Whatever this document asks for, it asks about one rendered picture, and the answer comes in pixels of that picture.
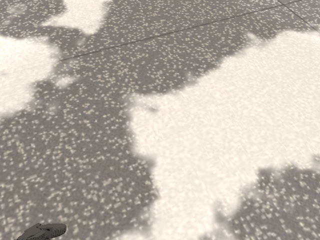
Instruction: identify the robot left hand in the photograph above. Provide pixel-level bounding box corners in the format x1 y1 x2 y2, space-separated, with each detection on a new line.
14 223 67 240

